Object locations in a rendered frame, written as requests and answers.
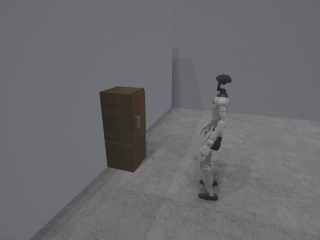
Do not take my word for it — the right robot forearm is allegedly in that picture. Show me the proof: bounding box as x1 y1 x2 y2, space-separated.
207 118 213 127

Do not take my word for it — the robot left hand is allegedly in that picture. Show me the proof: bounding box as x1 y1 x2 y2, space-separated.
194 145 210 164

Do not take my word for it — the robot right hand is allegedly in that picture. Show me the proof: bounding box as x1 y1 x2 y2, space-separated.
199 124 211 137

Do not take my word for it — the left robot forearm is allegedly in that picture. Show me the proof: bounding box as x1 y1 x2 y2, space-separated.
205 121 225 148

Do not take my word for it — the handle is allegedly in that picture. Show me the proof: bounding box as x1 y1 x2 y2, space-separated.
135 116 140 128

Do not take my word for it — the robot head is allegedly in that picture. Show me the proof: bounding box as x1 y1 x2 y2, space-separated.
216 74 232 98

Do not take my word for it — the cupboard door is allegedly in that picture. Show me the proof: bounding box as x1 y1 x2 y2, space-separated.
130 90 146 143

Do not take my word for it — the left robot foot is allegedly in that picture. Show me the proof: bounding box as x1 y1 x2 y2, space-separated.
198 192 218 201

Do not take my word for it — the left robot upper arm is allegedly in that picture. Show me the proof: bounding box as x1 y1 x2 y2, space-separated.
217 98 227 128

